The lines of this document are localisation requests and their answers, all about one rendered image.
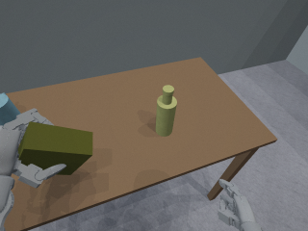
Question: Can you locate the left robot hand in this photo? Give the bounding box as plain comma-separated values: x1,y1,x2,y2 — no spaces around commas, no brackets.
0,108,66,188

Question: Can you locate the left robot forearm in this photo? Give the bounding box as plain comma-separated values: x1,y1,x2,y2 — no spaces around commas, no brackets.
0,175,15,231

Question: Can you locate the right robot forearm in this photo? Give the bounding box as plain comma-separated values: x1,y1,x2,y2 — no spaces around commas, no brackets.
240,221,264,231

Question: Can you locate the right robot hand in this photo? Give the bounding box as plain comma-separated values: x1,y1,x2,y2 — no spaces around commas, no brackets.
218,179,257,231

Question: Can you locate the sponge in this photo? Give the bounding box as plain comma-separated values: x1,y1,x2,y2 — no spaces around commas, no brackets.
17,121,93,175

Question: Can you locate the table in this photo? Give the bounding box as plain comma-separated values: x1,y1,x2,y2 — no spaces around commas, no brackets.
4,57,278,231

